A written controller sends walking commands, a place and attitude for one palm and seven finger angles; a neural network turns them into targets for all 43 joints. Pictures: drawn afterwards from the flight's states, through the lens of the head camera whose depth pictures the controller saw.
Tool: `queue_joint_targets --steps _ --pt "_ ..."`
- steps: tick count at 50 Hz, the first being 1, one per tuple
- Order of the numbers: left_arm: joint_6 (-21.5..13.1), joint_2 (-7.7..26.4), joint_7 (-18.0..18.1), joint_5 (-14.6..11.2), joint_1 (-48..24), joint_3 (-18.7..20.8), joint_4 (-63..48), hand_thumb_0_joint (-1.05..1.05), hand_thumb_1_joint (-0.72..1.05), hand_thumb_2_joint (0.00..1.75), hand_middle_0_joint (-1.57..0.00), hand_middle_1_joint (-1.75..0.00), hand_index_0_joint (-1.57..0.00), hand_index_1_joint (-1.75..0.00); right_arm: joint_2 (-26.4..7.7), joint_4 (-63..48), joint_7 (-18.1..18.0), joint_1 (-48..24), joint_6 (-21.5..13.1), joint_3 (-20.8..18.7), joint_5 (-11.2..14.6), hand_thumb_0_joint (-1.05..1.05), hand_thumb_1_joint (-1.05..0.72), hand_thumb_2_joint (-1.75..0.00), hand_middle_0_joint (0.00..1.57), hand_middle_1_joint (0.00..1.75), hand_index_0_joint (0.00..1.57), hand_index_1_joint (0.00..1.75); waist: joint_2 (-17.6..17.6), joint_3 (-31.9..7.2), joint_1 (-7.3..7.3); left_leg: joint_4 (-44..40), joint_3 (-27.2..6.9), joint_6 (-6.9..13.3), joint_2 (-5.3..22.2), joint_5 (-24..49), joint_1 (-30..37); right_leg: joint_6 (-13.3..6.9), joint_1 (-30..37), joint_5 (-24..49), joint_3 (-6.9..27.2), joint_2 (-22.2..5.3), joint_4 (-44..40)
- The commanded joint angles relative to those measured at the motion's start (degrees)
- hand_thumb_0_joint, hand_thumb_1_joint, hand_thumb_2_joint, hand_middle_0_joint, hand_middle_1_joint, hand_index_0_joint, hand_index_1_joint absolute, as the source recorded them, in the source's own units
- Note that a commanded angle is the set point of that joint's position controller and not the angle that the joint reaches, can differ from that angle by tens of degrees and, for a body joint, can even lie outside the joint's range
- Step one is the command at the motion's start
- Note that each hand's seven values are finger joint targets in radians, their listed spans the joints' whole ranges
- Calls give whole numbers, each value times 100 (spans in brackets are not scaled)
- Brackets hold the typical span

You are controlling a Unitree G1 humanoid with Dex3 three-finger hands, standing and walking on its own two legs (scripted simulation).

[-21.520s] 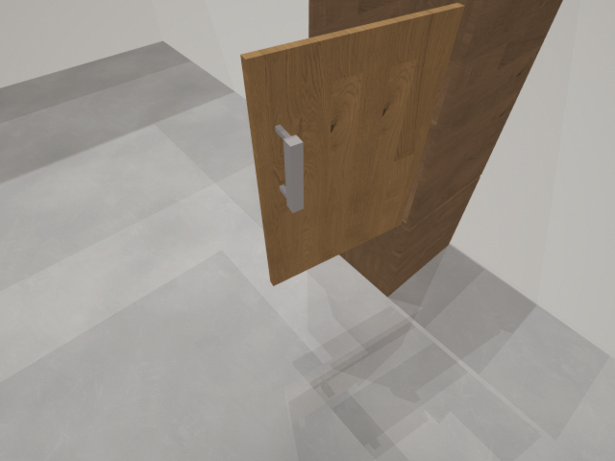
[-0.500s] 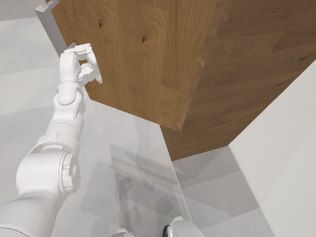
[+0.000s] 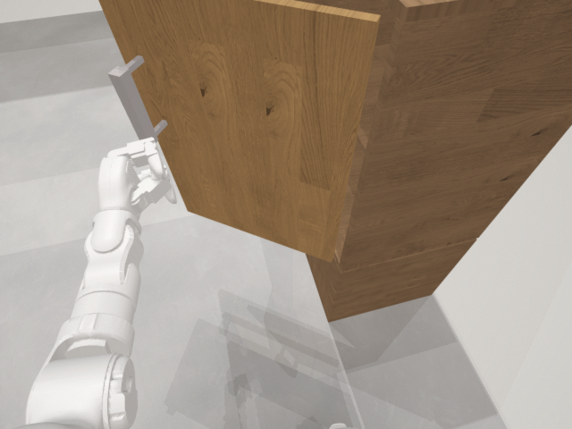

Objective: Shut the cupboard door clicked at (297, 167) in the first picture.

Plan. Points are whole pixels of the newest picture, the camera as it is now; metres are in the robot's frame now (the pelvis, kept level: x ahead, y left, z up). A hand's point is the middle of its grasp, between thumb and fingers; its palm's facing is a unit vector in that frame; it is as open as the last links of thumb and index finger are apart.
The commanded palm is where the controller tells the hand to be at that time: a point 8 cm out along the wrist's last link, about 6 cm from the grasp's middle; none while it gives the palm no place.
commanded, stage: draw the hand back to the body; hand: left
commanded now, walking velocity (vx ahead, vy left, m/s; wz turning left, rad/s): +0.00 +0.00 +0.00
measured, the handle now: (143, 103) +0.66 +0.23 +0.08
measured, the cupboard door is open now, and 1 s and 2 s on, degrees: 53 53 53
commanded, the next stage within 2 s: step back with the hand held close in 1.30 s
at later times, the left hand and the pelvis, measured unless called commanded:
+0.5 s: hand (64, 279) +0.27 +0.22 +0.15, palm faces +0.28 -0.93 -0.22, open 3.3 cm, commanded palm +0.23 +0.26 +0.16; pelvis -0.01 +0.00 +0.03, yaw +3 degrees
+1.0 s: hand out of the picture +0.16 +0.29 +0.19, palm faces +0.52 -0.74 -0.43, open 6.7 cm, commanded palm +0.12 +0.31 +0.20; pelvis +0.00 +0.01 +0.03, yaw +3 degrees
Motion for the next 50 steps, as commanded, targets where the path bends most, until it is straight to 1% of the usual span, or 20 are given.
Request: queue_joint_targets --steps 1,3,4,8,10,11,12,14,15,17,24,27,33,38,41,43,44,46,47,50 --pt "-94 996 -143 -269 -1472 -58 -2211 0 90 90 -130 -150 -130 -150 -790 -707 -169 -310 -390 -308 87 0 -90 -90 20 30 20 30 -273 -1737 233 -691 -243 65 -123 2200 853 141 2090 2626 64 -54 -584" --pt "31 905 -203 -275 -1509 -255 -2449 0 90 90 -130 -150 -130 -150 -775 -714 -234 -552 -457 -259 108 0 -90 -90 20 30 20 30 -285 -1403 179 -873 -253 73 -156 1582 841 148 2012 2018 108 -99 -788" --pt "51 1011 -212 -299 -1495 -183 -2719 0 90 90 -130 -150 -130 -150 -771 -740 -278 -645 -498 -251 118 0 -90 -90 20 30 20 30 -53 -1386 246 -922 -252 74 -178 1524 955 126 2081 1892 137 -125 -843" --pt "251 833 -372 -457 -838 -348 -3198 0 90 90 -124 -144 -124 -144 -724 -822 -374 -1090 -687 -169 165 0 -90 -90 20 30 20 30 -279 -1249 371 -1165 -362 60 -165 1395 1256 98 2183 1606 66 -147 -983" --pt "392 1014 -452 -543 -337 -154 -3286 0 90 90 -119 -138 -119 -138 -730 -878 -416 -1303 -748 -124 200 0 -90 -90 20 30 20 30 -238 -1084 511 -1253 -354 54 -172 1328 1284 97 2267 1500 111 -191 -1067" --pt "489 937 -493 -558 -339 -259 -3372 0 90 90 -116 -135 -116 -135 -717 -901 -430 -1416 -773 -85 209 0 -90 -90 20 30 20 30 -310 -894 489 -1323 -380 49 -175 1195 1259 102 2233 1348 82 -208 -1117" --pt "475 1088 41 49 -180 -600 -3851 0 90 90 -113 -132 -113 -132 -563 -953 -489 -1656 -687 -128 174 0 -90 -90 20 30 20 30 -539 -686 533 -1549 -310 52 -182 1129 1384 131 2312 917 302 -318 -1461" --pt "637 802 478 161 439 -745 -4124 0 90 90 -108 -126 -108 -126 -571 -941 -544 -1760 -615 -112 145 0 -90 -90 20 30 20 30 -644 -478 526 -1744 -351 57 -129 1075 1566 137 2493 732 242 -333 -1671" --pt "692 963 613 213 650 -569 -4261 0 90 90 -105 -123 -105 -123 -575 -938 -569 -1838 -582 -91 147 0 -90 -90 20 30 20 30 -559 -440 555 -1826 -354 55 -117 1108 1687 140 2554 776 239 -322 -1740" --pt "788 1016 773 296 890 -501 -4596 0 90 90 -100 -117 -100 -117 -546 -930 -585 -1919 -542 -36 116 0 -90 -90 20 30 20 30 -410 -412 591 -1990 -371 37 -117 1321 1900 118 2774 1035 172 -309 -1808" --pt "970 1065 993 437 1852 -409 -5804 0 90 90 -81 -96 -81 -96 -474 -953 -569 -2133 -560 42 5 0 -90 -90 20 30 20 30 264 -197 666 -2350 -405 -28 -98 1901 2451 58 3231 1464 81 -271 -2099" --pt "996 1022 1033 458 2246 -370 -6254 0 90 90 -72 -87 -72 -87 -451 -985 -540 -2192 -612 62 -30 0 -90 -90 20 30 20 30 105 -161 691 -2452 -471 -53 -97 2015 2591 67 3291 1514 22 -231 -2148" --pt "1060 1202 1089 437 3603 140 -6639 0 90 90 -56 -69 -56 -69 -425 -982 -520 -2252 -617 8 -85 0 -90 -90 20 30 20 30 -283 69 803 -2457 -460 -45 -86 2131 2474 98 3414 1565 -10 -244 -2178" --pt "999 1411 1129 443 4411 566 -7303 0 90 90 -42 -54 -42 -54 -399 -979 -501 -2262 -695 -40 -103 0 -90 -90 20 30 20 30 56 -38 895 -2364 -452 -65 -98 2428 2484 98 3523 1753 -6 -276 -2103" --pt "983 1486 1152 413 4977 785 -7502 0 90 90 -34 -45 -34 -45 -397 -974 -502 -2261 -762 -81 -107 0 -90 -90 20 30 20 30 -154 50 922 -2335 -439 -41 -81 2414 2415 129 3485 1733 9 -298 -2114" --pt "946 1516 1173 426 5217 900 -7716 0 90 90 -28 -39 -28 -39 -384 -948 -494 -2269 -820 -100 -97 0 -90 -90 20 30 20 30 44 197 928 -2330 -422 -55 -74 2349 2374 134 3377 1622 3 -298 -2134" --pt "940 1659 1194 416 5405 1068 -7749 0 90 90 -25 -36 -25 -36 -413 -937 -501 -2254 -858 -116 -98 0 -90 -90 20 30 20 30 1 246 948 -2324 -432 -54 -74 2292 2324 134 3376 1558 13 -299 -2170" --pt "897 1664 1224 427 5681 1187 -7940 0 90 90 -20 -30 -20 -30 -383 -935 -513 -2217 -918 -125 -90 0 -90 -90 20 30 20 30 58 282 961 -2318 -438 -67 -56 2350 2310 132 3352 1566 -11 -296 -2118" --pt "902 1489 1208 451 5567 995 -7899 0 90 90 -20 -30 -20 -30 -390 -898 -515 -2220 -942 -122 -92 0 -90 -90 20 30 20 30 93 388 909 -2313 -398 -51 -73 2260 2351 143 3196 1498 4 -296 -2153" --pt "918 1380 1230 487 5224 814 -7714 0 90 90 -20 -30 -20 -30 -453 -814 -549 -2154 -1012 -141 -94 0 -90 -90 20 30 20 30 -4 695 820 -2397 -430 -27 -59 1808 2329 154 2903 1003 4 -304 -2261"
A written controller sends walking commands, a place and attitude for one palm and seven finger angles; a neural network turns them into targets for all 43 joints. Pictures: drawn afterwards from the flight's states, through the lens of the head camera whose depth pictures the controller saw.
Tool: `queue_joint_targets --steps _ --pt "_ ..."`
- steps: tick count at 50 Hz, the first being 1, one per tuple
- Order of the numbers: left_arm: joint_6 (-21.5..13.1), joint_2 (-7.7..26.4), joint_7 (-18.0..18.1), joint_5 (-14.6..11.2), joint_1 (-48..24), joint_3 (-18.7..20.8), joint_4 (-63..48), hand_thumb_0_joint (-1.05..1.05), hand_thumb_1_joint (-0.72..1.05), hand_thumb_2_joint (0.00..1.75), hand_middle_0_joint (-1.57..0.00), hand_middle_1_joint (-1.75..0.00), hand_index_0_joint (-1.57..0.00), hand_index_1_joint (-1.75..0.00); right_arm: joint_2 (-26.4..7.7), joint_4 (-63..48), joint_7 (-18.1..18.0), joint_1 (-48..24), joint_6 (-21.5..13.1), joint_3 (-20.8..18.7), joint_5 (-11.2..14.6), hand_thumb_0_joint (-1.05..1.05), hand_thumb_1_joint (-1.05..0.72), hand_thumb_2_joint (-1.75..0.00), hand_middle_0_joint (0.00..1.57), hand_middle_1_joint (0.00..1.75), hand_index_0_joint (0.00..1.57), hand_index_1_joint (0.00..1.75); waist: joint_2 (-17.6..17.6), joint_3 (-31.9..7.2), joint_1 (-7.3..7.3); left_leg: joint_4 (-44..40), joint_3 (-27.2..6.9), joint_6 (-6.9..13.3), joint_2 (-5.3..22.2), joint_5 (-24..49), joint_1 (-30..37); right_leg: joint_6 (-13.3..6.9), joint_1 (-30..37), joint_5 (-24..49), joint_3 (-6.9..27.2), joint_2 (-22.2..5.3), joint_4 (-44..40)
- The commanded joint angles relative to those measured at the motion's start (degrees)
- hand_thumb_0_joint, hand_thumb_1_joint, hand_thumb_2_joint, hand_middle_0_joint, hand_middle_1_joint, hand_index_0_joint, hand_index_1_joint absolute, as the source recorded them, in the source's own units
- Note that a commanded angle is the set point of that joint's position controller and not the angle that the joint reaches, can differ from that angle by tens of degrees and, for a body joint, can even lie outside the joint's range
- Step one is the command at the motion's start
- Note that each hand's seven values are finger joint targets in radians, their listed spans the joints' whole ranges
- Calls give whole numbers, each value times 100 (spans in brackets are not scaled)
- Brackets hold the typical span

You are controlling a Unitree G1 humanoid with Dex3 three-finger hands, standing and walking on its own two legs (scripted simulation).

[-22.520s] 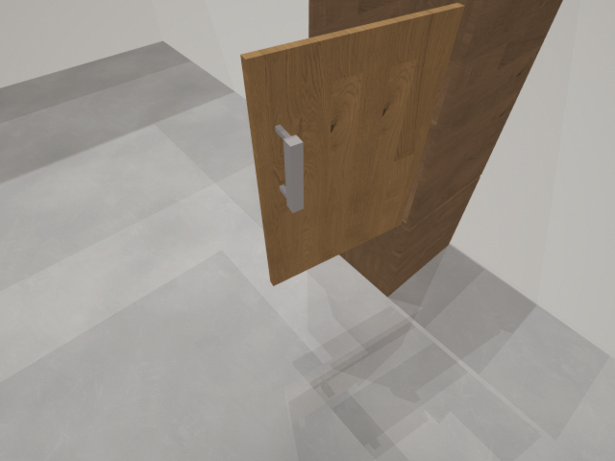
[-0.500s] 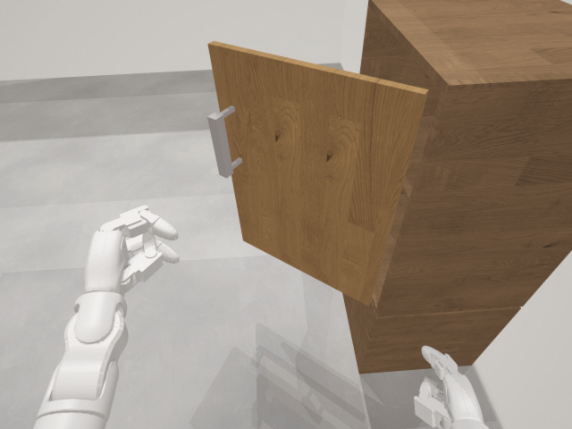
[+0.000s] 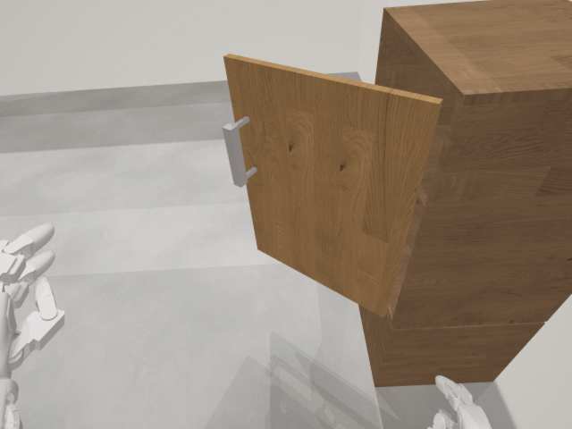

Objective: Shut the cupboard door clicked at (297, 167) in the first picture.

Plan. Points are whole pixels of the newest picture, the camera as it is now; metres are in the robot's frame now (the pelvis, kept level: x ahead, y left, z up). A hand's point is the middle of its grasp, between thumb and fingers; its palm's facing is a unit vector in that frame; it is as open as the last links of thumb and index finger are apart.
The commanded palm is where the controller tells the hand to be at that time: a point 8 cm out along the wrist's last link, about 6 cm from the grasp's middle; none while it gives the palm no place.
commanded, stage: draw the hand back to the body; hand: left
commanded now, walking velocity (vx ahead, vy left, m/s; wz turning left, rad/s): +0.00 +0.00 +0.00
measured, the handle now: (242, 152) +0.67 +0.19 +0.05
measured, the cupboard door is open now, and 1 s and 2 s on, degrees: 53 53 53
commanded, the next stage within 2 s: step back with the hand held close in 0.30 s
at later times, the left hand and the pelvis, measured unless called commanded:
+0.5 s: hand (69, 301) +0.20 +0.27 +0.16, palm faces +0.46 -0.78 -0.43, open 7.4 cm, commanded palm +0.14 +0.30 +0.17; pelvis +0.00 +0.00 +0.00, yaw +0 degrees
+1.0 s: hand (30, 340) +0.15 +0.29 +0.15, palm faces +0.43 -0.77 -0.47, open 7.4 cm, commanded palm +0.09 +0.32 +0.17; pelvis -0.05 +0.02 -0.02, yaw -1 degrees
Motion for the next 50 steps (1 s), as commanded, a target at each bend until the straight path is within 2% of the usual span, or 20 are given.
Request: queue_joint_targets --steps 1,5,7,10,17,21,22,23,25,29,32,34,36,39,42,44,45,47,49,50 --pt "-386 953 98 19 -976 386 -1049 0 90 90 -20 -30 -20 -30 -497 -911 -73 -827 -435 -193 -3 0 -90 -90 20 30 20 30 -294 74 -116 -475 -163 -43 173 953 -491 68 -55 322 215 -150 -419" --pt "-412 1051 106 11 -966 482 -1009 0 90 90 -20 -30 -20 -30 -500 -919 -97 -843 -463 -185 -21 0 -90 -90 20 30 20 30 -473 -160 -41 -491 -169 -6 143 881 -465 70 100 231 255 -176 -429" --pt "-444 1107 122 36 -1000 519 -1195 0 90 90 -20 -30 -20 -30 -480 -921 -93 -869 -483 -168 -24 0 -90 -90 20 30 20 30 -96 -232 -17 -482 -173 -30 122 968 -459 42 194 345 256 -167 -396" --pt "-425 1140 115 26 -862 587 -1279 0 90 90 -20 -30 -20 -30 -454 -937 -81 -870 -502 -152 -39 0 -90 -90 20 30 20 30 -35 -309 13 -459 -160 -48 130 1225 -454 34 335 645 265 -174 -349" --pt "-376 1104 86 22 -713 629 -1199 0 90 90 -20 -30 -20 -30 -443 -951 -52 -831 -461 -149 -44 0 -90 -90 20 30 20 30 -128 -154 5 -456 -159 -102 174 1474 -498 36 283 859 204 -128 -310" --pt "-375 1090 67 9 -618 628 -1220 0 90 90 -20 -30 -20 -30 -450 -964 -40 -801 -439 -178 -39 0 -90 -90 20 30 20 30 -201 -317 4 -435 -145 -99 192 1612 -421 43 343 971 213 -135 -285" --pt "-588 1674 125 9 -1196 1204 -1522 0 90 90 -20 -30 -20 -30 -685 -1176 -23 -812 -296 -261 12 0 -90 -90 20 30 20 30 -112 -78 -237 -121 -298 30 332 980 -995 -50 -58 1123 877 -475 -458" --pt "-620 1289 105 8 -639 899 -1097 0 90 90 -20 -30 -20 -30 -610 -1066 -33 -725 -221 -269 -11 0 -90 -90 20 30 20 30 -423 -174 -278 89 -340 34 305 801 -958 -124 -227 1015 989 -710 -524" --pt "-725 1181 99 44 -366 772 -1159 0 90 90 -20 -30 -20 -30 -604 -1089 -4 -729 -121 -301 -25 0 -90 -90 20 30 20 30 -597 -419 -306 374 -372 -11 284 871 -1022 -253 -285 1212 1108 -958 -421" --pt "-777 1354 189 4 73 947 -1378 0 90 90 -20 -30 -20 -30 -658 -1176 -30 -713 60 -380 6 0 -90 -90 20 30 20 30 -438 -928 -335 484 -443 -81 377 1559 -1103 -293 -133 2070 993 -1024 135" --pt "-755 1469 232 -11 226 1068 -1602 0 90 90 -20 -30 -20 -30 -673 -1329 -83 -699 205 -405 36 0 -90 -90 20 30 20 30 -382 -1160 -350 442 -484 -133 535 2570 -1088 -149 -83 2717 793 -828 657" --pt "-736 1661 257 -15 231 1253 -1787 0 90 90 -20 -30 -20 -30 -715 -1395 -137 -742 256 -413 23 0 -90 -90 20 30 20 30 -148 -1254 -292 299 -607 -189 662 3136 -1182 -36 -28 2629 622 -634 966" --pt "-710 1567 253 -17 296 1179 -1852 0 90 90 -20 -30 -20 -30 -695 -1484 -152 -684 310 -415 35 0 -90 -90 20 30 20 30 -85 -1279 -297 258 -643 -188 794 3484 -1204 42 -79 2347 568 -496 1150" --pt "-709 1613 254 9 293 1267 -1842 0 90 90 -20 -30 -20 -30 -735 -1504 -161 -683 299 -433 -12 0 -90 -90 20 30 20 30 10 -1069 -266 -31 -793 -50 963 2809 -1656 116 -84 1560 530 -338 1291" --pt "-736 1474 270 45 200 1180 -1722 0 90 90 -20 -30 -20 -30 -750 -1527 -169 -634 276 -405 -19 0 -90 -90 20 30 20 30 -76 -734 -310 -260 -886 162 1021 1181 -2620 140 223 1331 650 -328 1363" --pt "-763 1542 279 109 101 1263 -1677 0 90 90 -20 -30 -20 -30 -789 -1517 -175 -654 252 -415 -21 0 -90 -90 20 30 20 30 -152 -585 -311 -346 -936 260 952 30 -3201 130 443 1255 780 -360 1313" --pt "-777 1402 283 121 49 1139 -1635 0 90 90 -20 -30 -20 -30 -742 -1526 -171 -601 250 -388 12 0 -90 -90 20 30 20 30 -263 -487 -356 -313 -882 276 885 -526 -3404 107 416 1102 855 -438 1281" --pt "-850 1439 314 176 0 1176 -1656 0 90 90 -20 -30 -20 -30 -746 -1543 -158 -572 204 -392 14 0 -90 -90 20 30 20 30 -305 -411 -382 -235 -879 338 762 -1456 -3689 67 330 641 1044 -505 1090" --pt "-911 1590 348 234 -86 1306 -1723 0 90 90 -20 -30 -20 -30 -782 -1527 -152 -553 157 -403 -10 0 -90 -90 20 30 20 30 -466 -351 -382 -66 -910 336 654 -1847 -3784 9 137 89 1229 -599 802" --pt "-941 1460 351 233 -82 1175 -1720 0 90 90 -20 -30 -20 -30 -718 -1530 -144 -539 138 -378 0 0 -90 -90 20 30 20 30 -539 -301 -408 79 -883 325 600 -1871 -3711 -34 -71 -184 1319 -673 655"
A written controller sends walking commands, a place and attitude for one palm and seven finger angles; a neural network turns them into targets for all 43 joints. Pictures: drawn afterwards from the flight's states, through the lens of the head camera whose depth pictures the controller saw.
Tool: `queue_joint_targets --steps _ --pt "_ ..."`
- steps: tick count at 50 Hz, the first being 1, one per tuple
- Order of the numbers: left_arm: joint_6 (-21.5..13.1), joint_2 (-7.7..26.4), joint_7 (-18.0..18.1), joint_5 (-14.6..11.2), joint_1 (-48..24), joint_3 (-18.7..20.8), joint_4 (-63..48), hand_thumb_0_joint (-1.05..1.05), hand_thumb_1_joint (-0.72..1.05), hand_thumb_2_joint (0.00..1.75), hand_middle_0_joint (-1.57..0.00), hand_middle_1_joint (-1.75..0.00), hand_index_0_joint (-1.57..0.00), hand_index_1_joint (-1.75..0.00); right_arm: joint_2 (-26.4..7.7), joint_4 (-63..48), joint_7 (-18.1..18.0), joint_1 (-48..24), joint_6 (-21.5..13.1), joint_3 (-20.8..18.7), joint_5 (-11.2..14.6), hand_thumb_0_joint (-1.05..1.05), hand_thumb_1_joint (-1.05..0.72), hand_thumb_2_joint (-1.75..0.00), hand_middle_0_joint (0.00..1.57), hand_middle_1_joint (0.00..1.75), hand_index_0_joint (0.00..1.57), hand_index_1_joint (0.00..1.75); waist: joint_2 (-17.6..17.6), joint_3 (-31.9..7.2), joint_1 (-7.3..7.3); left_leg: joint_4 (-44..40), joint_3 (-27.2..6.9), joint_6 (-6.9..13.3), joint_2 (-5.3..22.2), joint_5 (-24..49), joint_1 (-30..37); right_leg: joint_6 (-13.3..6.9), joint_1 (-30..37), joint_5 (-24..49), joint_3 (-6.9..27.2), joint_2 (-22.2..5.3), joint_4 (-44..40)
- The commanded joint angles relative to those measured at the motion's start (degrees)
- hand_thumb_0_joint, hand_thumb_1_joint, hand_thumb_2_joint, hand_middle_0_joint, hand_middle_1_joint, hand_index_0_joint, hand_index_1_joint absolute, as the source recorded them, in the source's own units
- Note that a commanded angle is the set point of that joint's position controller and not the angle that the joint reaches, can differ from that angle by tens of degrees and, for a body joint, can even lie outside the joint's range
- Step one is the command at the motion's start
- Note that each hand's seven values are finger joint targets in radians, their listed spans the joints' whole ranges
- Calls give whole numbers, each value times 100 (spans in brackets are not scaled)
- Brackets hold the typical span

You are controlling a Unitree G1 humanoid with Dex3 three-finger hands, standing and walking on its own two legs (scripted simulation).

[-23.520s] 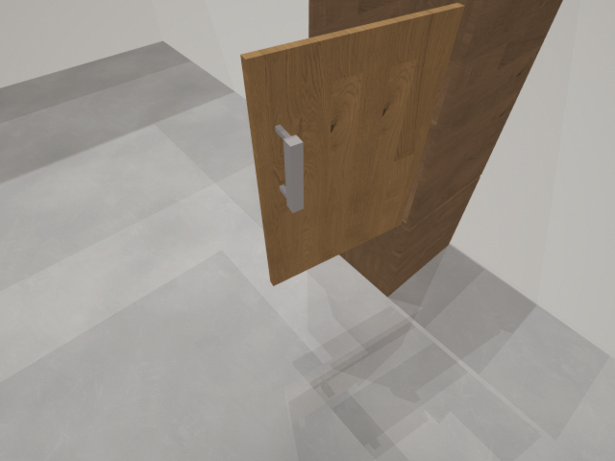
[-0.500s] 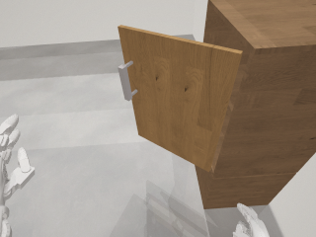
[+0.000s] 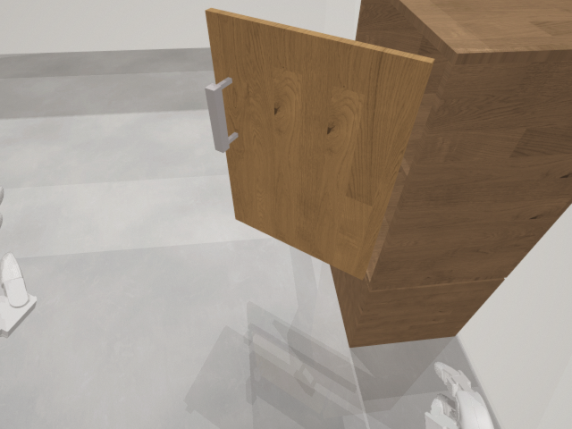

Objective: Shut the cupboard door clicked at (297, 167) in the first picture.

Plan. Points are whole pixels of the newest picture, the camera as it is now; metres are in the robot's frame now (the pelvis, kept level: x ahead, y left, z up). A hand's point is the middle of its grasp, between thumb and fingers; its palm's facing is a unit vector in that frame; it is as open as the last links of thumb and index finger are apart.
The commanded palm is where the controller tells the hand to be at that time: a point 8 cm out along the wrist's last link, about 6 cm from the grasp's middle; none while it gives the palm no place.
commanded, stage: step back with the hand held close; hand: left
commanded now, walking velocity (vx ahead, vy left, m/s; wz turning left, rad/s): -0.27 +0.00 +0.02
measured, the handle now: (224, 115) +0.72 +0.18 +0.06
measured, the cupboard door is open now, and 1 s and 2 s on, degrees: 53 53 53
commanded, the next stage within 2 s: stop stepping back and stand still in 1.24 s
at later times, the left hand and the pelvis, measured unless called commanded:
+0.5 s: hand (5, 362) +0.14 +0.26 +0.17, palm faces +0.45 -0.76 -0.47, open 7.4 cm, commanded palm +0.08 +0.30 +0.19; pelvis -0.05 -0.01 -0.01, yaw +2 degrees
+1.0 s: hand out of the picture +0.07 +0.25 +0.18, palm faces +0.44 -0.79 -0.42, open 7.4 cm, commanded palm +0.00 +0.29 +0.19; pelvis -0.12 -0.01 +0.00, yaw +4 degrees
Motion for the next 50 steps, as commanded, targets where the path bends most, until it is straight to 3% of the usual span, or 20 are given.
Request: queue_joint_targets --steps 1,4,9,11,16,19,22,24,25,27,30,32,34,35,38,40,41,43,47,50 --pt "-488 1140 166 44 -327 745 -1179 0 90 90 -20 -30 -20 -30 -781 -869 -41 -495 -384 -346 -30 0 -90 -90 20 30 20 30 -181 -166 -31 -1055 -1051 55 647 -1710 -1881 -238 1369 -478 1217 -576 -601" --pt "-617 1305 222 61 -362 882 -1457 0 90 90 -20 -30 -20 -30 -838 -809 -41 -488 -510 -342 -64 0 -90 -90 20 30 20 30 188 -273 -43 -1237 -1167 61 707 -1656 -1697 -208 1241 -639 1044 -460 -552" --pt "-723 1208 220 165 -425 949 -1373 0 90 90 -20 -30 -20 -30 -862 -753 -96 -518 -708 -342 -99 0 -90 -90 20 30 20 30 973 -283 38 -2297 -1780 294 1382 -2186 -2908 73 2574 525 384 251 954" --pt "-755 1120 180 167 -428 908 -1298 0 90 90 -20 -30 -20 -30 -851 -739 -84 -482 -748 -361 -108 0 -90 -90 20 30 20 30 822 -163 23 -2105 -1712 314 1372 -1993 -3012 60 2590 762 521 284 1014" --pt "-793 1018 87 60 -312 765 -1281 0 90 90 -20 -30 -20 -30 -810 -613 5 -447 -770 -385 -99 0 -90 -90 20 30 20 30 227 -583 3 -1298 -1239 88 1011 -516 -2187 -89 2198 1713 1027 -14 603" --pt "-804 1201 102 88 -284 909 -1343 0 90 90 -20 -30 -20 -30 -804 -602 25 -479 -736 -415 -102 0 -90 -90 20 30 20 30 70 -646 -7 -997 -1083 29 790 -1226 -2211 -196 1936 1189 1451 -266 183" --pt "-850 1260 130 84 -236 927 -1391 0 90 90 -20 -30 -20 -30 -725 -652 70 -502 -689 -391 -100 0 -90 -90 20 30 20 30 -253 -407 -56 -566 -993 -63 562 -1736 -1959 -355 1051 -335 1868 -568 -596" --pt "-870 1395 183 65 -200 1043 -1451 0 90 90 -20 -30 -20 -30 -713 -605 87 -455 -645 -400 -129 0 -90 -90 20 30 20 30 -251 -409 -90 -458 -1019 -136 476 -1356 -1508 -449 565 -551 1866 -691 -908" --pt "-893 1306 193 41 -130 955 -1511 0 90 90 -20 -30 -20 -30 -637 -601 88 -442 -630 -364 -119 0 -90 -90 20 30 20 30 -271 -497 -115 -583 -1050 -146 502 -1128 -1266 -403 455 -476 1623 -631 -866" --pt "-940 1348 220 44 -48 1045 -1517 0 90 90 -20 -30 -20 -30 -701 -631 56 -476 -645 -384 -89 0 -90 -90 20 30 20 30 67 -614 -122 -1022 -1164 -19 695 -1420 -1456 -198 770 -412 1206 -262 -520" --pt "-971 1179 206 119 -80 1103 -1435 0 90 90 -20 -30 -20 -30 -835 -661 -34 -581 -761 -404 -92 0 -90 -90 20 30 20 30 1122 -571 -44 -2321 -1890 337 1509 -2651 -3154 56 2375 315 560 431 1162" --pt "-937 1174 139 142 -270 1104 -1411 0 90 90 -20 -30 -20 -30 -842 -637 -39 -634 -837 -479 -100 0 -90 -90 20 30 20 30 1169 -520 5 -2497 -2060 456 1936 -2731 -3415 127 2594 -1 501 644 1770" --pt "-936 1231 90 125 -169 1190 -1242 0 90 90 -20 -30 -20 -30 -857 -598 -31 -641 -928 -529 -107 0 -90 -90 20 30 20 30 930 -405 30 -2324 -1961 437 1997 -2574 -3066 97 2244 -444 551 659 1578" --pt "-930 1014 60 57 -103 961 -1253 0 90 90 -20 -30 -20 -30 -757 -556 -17 -598 -957 -468 -127 0 -90 -90 20 30 20 30 721 -271 22 -2093 -1793 347 1867 -1979 -2597 41 1827 -447 561 561 1148" --pt "-1006 973 28 -62 -214 777 -1479 0 90 90 -20 -30 -20 -30 -705 -320 44 -580 -1063 -419 -144 0 -90 -90 20 30 20 30 656 -502 -5 -1667 -1323 68 1549 -969 -1247 -94 1112 -6 858 328 2" --pt "-1057 1058 98 -75 -627 598 -1681 0 90 90 -20 -30 -20 -30 -576 -179 41 -567 -1079 -386 -151 0 -90 -90 20 30 20 30 301 -1037 -72 -868 -674 -275 1083 895 207 -222 323 1358 1469 -198 -596" --pt "-1049 1048 116 -73 -780 473 -1748 0 90 90 -20 -30 -20 -30 -529 -136 24 -543 -1085 -424 -91 0 -90 -90 20 30 20 30 63 -1449 -128 -578 -334 -400 866 1494 904 -138 148 1918 1463 -264 -692" --pt "-998 1307 132 -67 -782 600 -1788 0 90 90 -20 -30 -20 -30 -529 -227 5 -680 -1030 -455 -52 0 -90 -90 20 30 20 30 -112 -1532 -137 -418 -216 -427 741 1258 1298 -39 -196 1396 1464 -282 -992" --pt "-925 1508 143 -71 -278 855 -1415 0 90 90 -20 -30 -20 -30 -437 -355 -10 -811 -832 -363 -94 0 -90 -90 20 30 20 30 -260 -589 -137 -92 -218 -533 490 63 928 -360 -1039 -347 1752 -591 -1774" --pt "-887 1483 140 -59 -106 894 -1134 0 90 90 -20 -30 -20 -30 -450 -390 -23 -745 -717 -331 -141 0 -90 -90 20 30 20 30 -201 -265 -147 -363 -421 -548 516 351 784 -373 -1153 -310 1423 -401 -1711"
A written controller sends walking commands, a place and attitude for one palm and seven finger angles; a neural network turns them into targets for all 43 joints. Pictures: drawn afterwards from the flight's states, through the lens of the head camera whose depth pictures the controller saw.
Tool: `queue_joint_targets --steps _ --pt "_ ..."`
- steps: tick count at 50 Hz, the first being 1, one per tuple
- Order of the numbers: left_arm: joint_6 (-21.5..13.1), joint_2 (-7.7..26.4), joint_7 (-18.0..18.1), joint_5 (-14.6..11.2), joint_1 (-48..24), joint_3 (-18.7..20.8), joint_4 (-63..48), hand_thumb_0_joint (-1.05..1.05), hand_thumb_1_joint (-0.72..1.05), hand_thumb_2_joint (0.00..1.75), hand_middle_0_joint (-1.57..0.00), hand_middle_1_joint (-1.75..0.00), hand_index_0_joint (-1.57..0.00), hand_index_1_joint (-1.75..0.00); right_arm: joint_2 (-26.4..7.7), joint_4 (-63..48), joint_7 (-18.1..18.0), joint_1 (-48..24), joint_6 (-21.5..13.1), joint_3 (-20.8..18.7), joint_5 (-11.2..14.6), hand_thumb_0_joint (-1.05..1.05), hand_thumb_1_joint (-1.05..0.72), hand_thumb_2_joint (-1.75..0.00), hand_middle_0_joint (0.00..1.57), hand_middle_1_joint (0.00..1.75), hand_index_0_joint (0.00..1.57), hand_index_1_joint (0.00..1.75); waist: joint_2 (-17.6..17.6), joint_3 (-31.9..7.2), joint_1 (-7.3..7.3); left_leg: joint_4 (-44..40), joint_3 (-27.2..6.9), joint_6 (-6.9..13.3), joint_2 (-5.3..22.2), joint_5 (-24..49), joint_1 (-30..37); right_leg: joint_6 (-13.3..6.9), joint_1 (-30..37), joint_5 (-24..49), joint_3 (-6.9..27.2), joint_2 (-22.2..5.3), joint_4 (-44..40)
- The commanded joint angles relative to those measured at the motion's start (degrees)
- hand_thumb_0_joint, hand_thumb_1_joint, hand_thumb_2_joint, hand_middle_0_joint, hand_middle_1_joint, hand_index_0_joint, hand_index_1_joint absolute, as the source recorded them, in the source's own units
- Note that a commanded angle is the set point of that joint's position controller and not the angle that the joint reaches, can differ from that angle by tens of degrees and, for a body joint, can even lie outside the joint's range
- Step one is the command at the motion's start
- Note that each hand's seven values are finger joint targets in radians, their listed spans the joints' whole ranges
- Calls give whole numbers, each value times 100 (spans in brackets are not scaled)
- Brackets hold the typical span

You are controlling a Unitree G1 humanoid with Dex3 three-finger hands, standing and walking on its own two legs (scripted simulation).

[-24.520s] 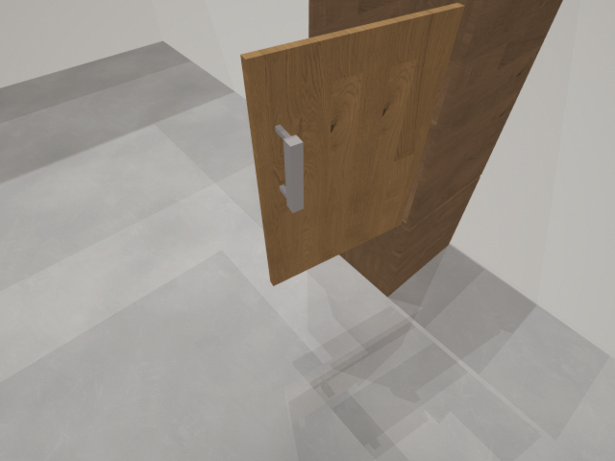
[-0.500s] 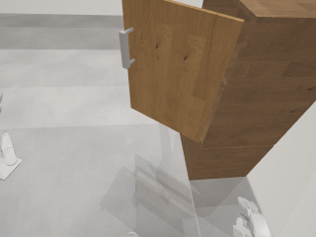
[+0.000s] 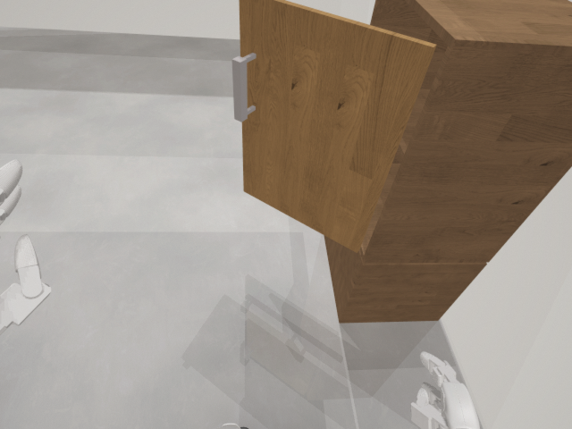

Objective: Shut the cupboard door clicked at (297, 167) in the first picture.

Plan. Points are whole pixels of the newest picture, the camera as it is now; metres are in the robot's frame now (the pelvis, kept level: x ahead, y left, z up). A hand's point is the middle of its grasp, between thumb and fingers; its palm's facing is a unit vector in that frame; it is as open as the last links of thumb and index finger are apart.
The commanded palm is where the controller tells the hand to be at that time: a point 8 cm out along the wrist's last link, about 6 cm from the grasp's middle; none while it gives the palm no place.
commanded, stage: step back with the hand held close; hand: left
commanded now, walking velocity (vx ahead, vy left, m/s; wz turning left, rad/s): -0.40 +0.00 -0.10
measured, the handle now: (246, 87) +0.85 +0.14 +0.06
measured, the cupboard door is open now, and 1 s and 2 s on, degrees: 53 53 53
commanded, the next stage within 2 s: stop stepping back and stand still in 0.24 s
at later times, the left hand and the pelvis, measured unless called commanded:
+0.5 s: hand out of the picture +0.12 +0.32 +0.18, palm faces +0.41 -0.85 -0.34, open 7.4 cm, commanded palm +0.05 +0.35 +0.19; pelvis -0.10 +0.06 +0.00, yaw -4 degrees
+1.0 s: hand out of the picture +0.07 +0.35 +0.17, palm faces +0.29 -0.88 -0.38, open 7.4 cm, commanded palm +0.00 +0.40 +0.19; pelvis -0.18 +0.13 +0.00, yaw -9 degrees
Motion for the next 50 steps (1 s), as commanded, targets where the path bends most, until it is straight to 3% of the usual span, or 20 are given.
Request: queue_joint_targets --steps 1,5,7,12,15,17,19,21,24,29,31,32,33,34,41,42,44,45,48,50 --pt "-275 1285 156 -104 -127 1035 -699 0 90 90 -20 -30 -20 -30 -794 -944 -86 -408 -142 -296 3 0 -90 -90 20 30 20 30 -12 -159 -54 -316 -483 -122 135 -446 1729 -315 -1680 -12 443 -784 -1280" --pt "-299 1089 58 -117 -120 1125 -579 0 90 90 -20 -30 -20 -30 -1125 -1089 -113 -437 -262 -410 42 0 -90 -90 20 30 20 30 1630 -285 46 -3045 -1947 371 1482 -3558 -554 8 923 -460 -498 338 843" --pt "-276 1117 -6 -180 -143 1097 -911 0 90 90 -20 -30 -20 -30 -1022 -1075 -58 -431 -290 -442 -55 0 -90 -90 20 30 20 30 1336 -736 159 -3099 -1803 225 1711 -3160 -544 -151 1274 -898 -564 259 1490" --pt "-150 1009 123 -304 -83 755 -1572 0 90 90 -20 -30 -20 -30 -851 -907 119 -377 -379 -365 -36 0 -90 -90 20 30 20 30 1196 -1074 125 -2005 -497 -305 1018 -1591 1295 -306 263 -1032 -629 -190 -446" --pt "-204 1440 314 -154 -721 994 -1778 0 90 90 -20 -30 -20 -30 -686 -613 118 -154 -282 -291 -134 0 -90 -90 20 30 20 30 -255 -722 -35 502 59 -448 192 -543 2655 -905 -2030 -648 1135 -1797 -2122" --pt "28 1196 272 -4 -787 623 -1118 0 90 90 -20 -30 -20 -30 -726 -543 63 -167 -246 -382 -34 0 -90 -90 20 30 20 30 -1146 -262 -21 1881 -286 -363 -163 -978 2472 -1009 -2884 -1344 1061 -2182 -2203" --pt "109 1190 235 -4 -979 617 -1013 0 90 90 -20 -30 -20 -30 -771 -545 -17 -98 -215 -267 -70 0 -90 -90 20 30 20 30 -435 136 -160 1179 -516 -279 -17 -876 2228 -700 -2646 -1163 336 -1719 -1415" --pt "135 997 222 -15 -1016 625 -767 0 90 90 -20 -30 -20 -30 -1009 -697 -141 -251 -286 -221 -20 0 -90 -90 20 30 20 30 1541 549 -30 -1559 -1406 18 701 -1402 982 -158 -1425 -1084 -333 -465 -45" --pt "90 1275 186 -108 -536 1062 -941 0 90 90 -20 -30 -20 -30 -982 -883 -126 -193 -467 -234 -31 0 -90 -90 20 30 20 30 1656 -448 134 -3306 -2666 -131 1430 -4281 276 -81 228 -1375 -595 224 1640" --pt "402 971 157 -194 339 773 -1595 0 90 90 -20 -30 -20 -30 -805 -1046 123 -141 -419 -211 -36 0 -90 -90 20 30 20 30 1415 -889 167 -2623 -652 -637 658 -2554 814 -260 1242 -1153 -1210 289 -35" --pt "574 1086 176 -149 427 742 -1618 0 90 90 -20 -30 -20 -30 -771 -994 135 -70 -264 -207 -80 0 -90 -90 20 30 20 30 613 -629 90 -1332 32 -736 70 -2194 520 -555 1267 -1211 -763 -301 -1026" --pt "593 1359 191 -104 283 941 -1545 0 90 90 -20 -30 -20 -30 -756 -879 136 -21 -156 -232 -104 0 -90 -90 20 30 20 30 -450 -403 94 735 309 -488 -199 -1487 717 -1011 118 -1858 563 -1423 -1818" --pt "553 1548 235 -137 -329 1082 -1647 0 90 90 -20 -30 -20 -30 -842 -730 115 -35 -100 -258 -116 0 -90 -90 20 30 20 30 -1108 -52 42 2402 -214 -338 -213 -1145 511 -1539 -1033 -2287 1681 -2565 -2379" --pt "473 1528 307 -130 -677 1231 -1292 0 90 90 -20 -30 -20 -30 -912 -600 104 -2 -99 -271 -176 0 -90 -90 20 30 20 30 -1035 3 -14 3183 -603 -313 -80 -1110 395 -1724 -1482 -2412 1829 -2811 -2453" --pt "441 896 426 67 -1446 286 -591 0 90 90 -20 -30 -20 -30 -846 -540 -158 -127 -192 -153 -69 0 -90 -90 20 30 20 30 -34 439 -101 75 362 -29 -9 -1220 1377 -898 -948 -2449 -352 -1558 -913" --pt "415 933 428 17 -1406 292 -773 0 90 90 -20 -30 -20 -30 -903 -632 -186 -91 -254 -161 -34 0 -90 -90 20 30 20 30 499 421 -101 -559 86 54 95 -1404 1542 -725 -880 -2032 -555 -1248 -137" --pt "305 1012 403 -47 -1030 514 -1228 0 90 90 -20 -30 -20 -30 -1080 -886 -156 -80 -318 -223 21 0 -90 -90 20 30 20 30 2124 396 -73 -1992 -2965 695 1692 -1481 2090 -148 -1821 -1511 -1096 -296 2015" --pt "269 1141 321 -89 -474 707 -1010 0 90 90 -20 -30 -20 -30 -872 -754 -91 -126 -337 -164 -37 0 -90 -90 20 30 20 30 1714 209 -96 -2527 -3424 699 1930 -2910 1529 -158 -1543 -1479 -552 -416 2673" --pt "218 1222 247 -9 -89 916 -1612 0 90 90 -20 -30 -20 -30 -814 -822 59 -279 -297 -164 -80 0 -90 -90 20 30 20 30 963 390 26 -2530 -2265 647 1680 -2926 633 -144 -930 -517 -560 -607 2464" --pt "208 1228 265 4 116 987 -1706 0 90 90 -20 -30 -20 -30 -800 -800 84 -230 -260 -148 -111 0 -90 -90 20 30 20 30 1389 185 65 -2481 -1411 417 1383 -2770 381 -135 -197 -506 -965 -427 1777"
